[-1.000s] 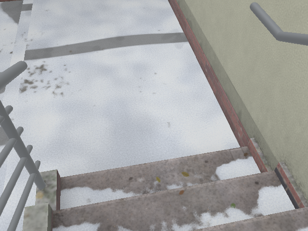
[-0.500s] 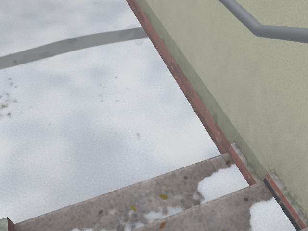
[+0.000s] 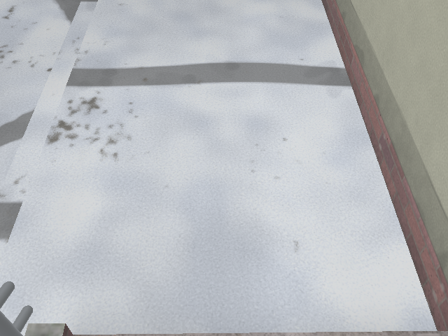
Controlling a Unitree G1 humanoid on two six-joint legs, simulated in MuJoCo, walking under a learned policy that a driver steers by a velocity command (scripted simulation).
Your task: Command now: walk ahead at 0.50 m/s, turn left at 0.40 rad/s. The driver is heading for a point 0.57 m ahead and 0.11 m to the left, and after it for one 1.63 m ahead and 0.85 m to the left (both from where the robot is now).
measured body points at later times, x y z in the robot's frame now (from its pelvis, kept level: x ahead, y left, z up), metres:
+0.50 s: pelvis +0.33 +0.03 -0.20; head +0.34 +0.03 +0.25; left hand +0.49 +0.28 -0.29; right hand +0.28 -0.18 -0.35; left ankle +0.13 +0.14 -0.79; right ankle +0.43 -0.04 -0.95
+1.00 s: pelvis +0.53 +0.08 -0.29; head +0.54 +0.08 +0.16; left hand +0.56 +0.40 -0.37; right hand +0.72 -0.12 -0.41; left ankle +0.49 +0.16 -0.97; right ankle +0.54 -0.05 -0.89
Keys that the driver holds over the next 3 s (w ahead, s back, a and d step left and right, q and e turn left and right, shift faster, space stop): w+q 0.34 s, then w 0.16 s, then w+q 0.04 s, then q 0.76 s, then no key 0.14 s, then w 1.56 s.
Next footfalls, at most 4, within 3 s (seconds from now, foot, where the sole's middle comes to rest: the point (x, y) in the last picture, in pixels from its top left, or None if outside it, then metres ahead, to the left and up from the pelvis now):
0.06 left None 0.17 0.14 -0.84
0.48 right None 0.46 -0.04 -1.00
0.90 left None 0.52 0.18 -1.00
1.24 right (238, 303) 0.79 0.05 -1.17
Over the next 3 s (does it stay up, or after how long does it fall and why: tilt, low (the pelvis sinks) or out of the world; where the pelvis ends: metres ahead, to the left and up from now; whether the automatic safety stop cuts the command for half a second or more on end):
stays up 1.12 0.54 -0.38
